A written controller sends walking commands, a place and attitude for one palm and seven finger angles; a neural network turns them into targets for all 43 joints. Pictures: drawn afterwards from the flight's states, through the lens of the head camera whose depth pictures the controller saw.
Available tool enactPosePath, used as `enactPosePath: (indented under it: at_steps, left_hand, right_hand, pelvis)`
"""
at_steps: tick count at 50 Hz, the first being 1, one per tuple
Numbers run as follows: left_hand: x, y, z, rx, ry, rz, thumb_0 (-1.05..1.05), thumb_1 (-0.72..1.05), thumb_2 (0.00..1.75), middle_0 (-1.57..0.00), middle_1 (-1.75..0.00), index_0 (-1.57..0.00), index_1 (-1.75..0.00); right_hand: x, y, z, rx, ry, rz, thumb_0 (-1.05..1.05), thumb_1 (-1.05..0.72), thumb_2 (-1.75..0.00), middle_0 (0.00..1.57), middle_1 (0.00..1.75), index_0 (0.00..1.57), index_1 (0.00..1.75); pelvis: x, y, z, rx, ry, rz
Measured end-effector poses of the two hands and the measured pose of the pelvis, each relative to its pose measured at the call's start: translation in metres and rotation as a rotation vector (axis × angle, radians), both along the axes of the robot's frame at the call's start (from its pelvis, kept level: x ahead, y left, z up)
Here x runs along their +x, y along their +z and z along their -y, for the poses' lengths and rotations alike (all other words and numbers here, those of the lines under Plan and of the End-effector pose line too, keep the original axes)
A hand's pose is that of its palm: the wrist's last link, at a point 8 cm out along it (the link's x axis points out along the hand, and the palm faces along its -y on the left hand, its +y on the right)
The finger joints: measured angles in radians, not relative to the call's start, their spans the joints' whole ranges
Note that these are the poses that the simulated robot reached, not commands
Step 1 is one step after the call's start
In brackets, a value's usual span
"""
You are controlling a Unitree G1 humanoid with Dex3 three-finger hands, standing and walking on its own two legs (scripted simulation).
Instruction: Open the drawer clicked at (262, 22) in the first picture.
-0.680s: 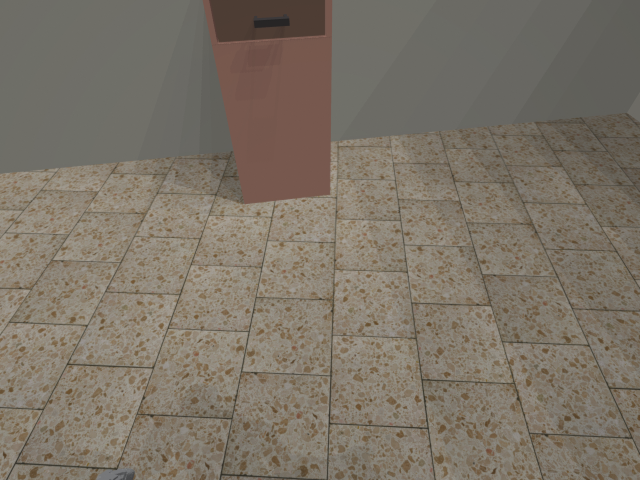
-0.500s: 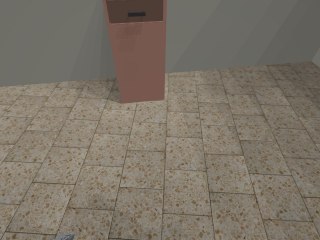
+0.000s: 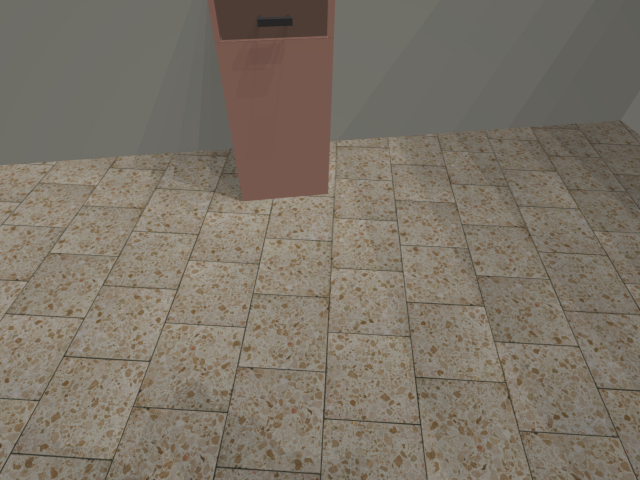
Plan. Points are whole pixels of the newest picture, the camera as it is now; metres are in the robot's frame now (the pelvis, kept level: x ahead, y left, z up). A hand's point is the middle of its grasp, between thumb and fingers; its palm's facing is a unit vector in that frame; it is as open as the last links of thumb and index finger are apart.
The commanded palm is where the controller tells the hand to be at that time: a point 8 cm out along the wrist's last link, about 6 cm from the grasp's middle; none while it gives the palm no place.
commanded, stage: stand and wait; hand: left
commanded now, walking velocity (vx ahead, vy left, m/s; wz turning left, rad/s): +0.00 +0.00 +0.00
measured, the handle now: (274, 19) +1.45 +0.24 +0.04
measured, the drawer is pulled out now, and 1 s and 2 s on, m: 0.00 0.00 0.00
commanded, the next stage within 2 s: look at it before walking up in 0.14 s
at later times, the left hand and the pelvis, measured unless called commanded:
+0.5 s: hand out of the picture +0.07 +0.25 -0.16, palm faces -0.03 -0.94 -0.33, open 7.3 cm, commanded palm none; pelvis +0.00 +0.01 +0.00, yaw +0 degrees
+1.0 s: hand out of the picture +0.06 +0.24 -0.16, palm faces -0.04 -0.95 -0.30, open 7.3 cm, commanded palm none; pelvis +0.01 +0.01 +0.00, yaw -2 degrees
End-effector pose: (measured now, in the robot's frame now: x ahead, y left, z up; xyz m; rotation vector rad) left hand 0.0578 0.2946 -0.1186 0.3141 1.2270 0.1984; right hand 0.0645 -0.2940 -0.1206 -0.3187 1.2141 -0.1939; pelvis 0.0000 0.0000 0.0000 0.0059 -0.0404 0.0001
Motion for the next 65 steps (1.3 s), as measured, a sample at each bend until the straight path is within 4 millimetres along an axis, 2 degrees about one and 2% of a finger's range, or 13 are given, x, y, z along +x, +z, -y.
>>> enactPosePath:
  at_steps: [18,47,53,58,61,65]
  left_hand:
    - [0.006,0.0,-0.001,-0.015,-0.016,0.022,0.0,0.91,0.9,-0.2,-0.3,-0.21,-0.3]
    - [0.004,-0.003,-0.004,-0.014,-0.011,-0.006,0.0,0.91,0.9,-0.2,-0.3,-0.21,-0.3]
    - [-0.009,-0.021,0.017,-0.085,-0.005,-0.083,0.0,0.91,0.9,-0.2,-0.3,-0.2,-0.3]
    - [-0.019,-0.039,0.038,-0.144,0.005,-0.172,0.0,0.91,0.9,-0.2,-0.3,-0.2,-0.3]
    - [-0.014,-0.043,0.052,-0.16,0.006,-0.216,0.0,0.91,0.9,-0.2,-0.3,-0.2,-0.3]
    - [0.003,-0.047,0.07,-0.168,0.025,-0.206,0.0,0.91,0.9,-0.2,-0.3,-0.2,-0.3]
  right_hand:
    - [0.001,0.002,-0.01,0.009,0.002,0.016,0.01,-0.91,-0.89,0.2,0.3,0.2,0.3]
    - [0.007,0.003,-0.014,0.006,-0.003,0.002,0.01,-0.91,-0.89,0.2,0.3,0.2,0.3]
    - [-0.007,-0.011,-0.036,0.057,-0.047,-0.035,0.0,-0.91,-0.89,0.2,0.3,0.2,0.3]
    - [-0.025,-0.028,-0.054,0.105,-0.121,-0.096,0.0,-0.91,-0.89,0.2,0.3,0.2,0.3]
    - [-0.035,-0.038,-0.061,0.132,-0.178,-0.137,0.0,-0.91,-0.89,0.2,0.3,0.2,0.3]
    - [-0.041,-0.048,-0.065,0.16,-0.215,-0.228,0.0,-0.91,-0.89,0.2,0.3,0.2,0.3]
  pelvis:
    - [-0.004,0.001,-0.006,0.0,-0.002,0.0]
    - [0.004,0.002,-0.01,-0.003,-0.011,-0.006]
    - [0.022,-0.004,-0.012,-0.006,-0.048,-0.023]
    - [0.048,-0.014,-0.011,0.0,-0.079,-0.03]
    - [0.067,-0.019,-0.006,0.003,-0.105,-0.032]
    - [0.091,-0.026,0.002,-0.02,-0.1,-0.043]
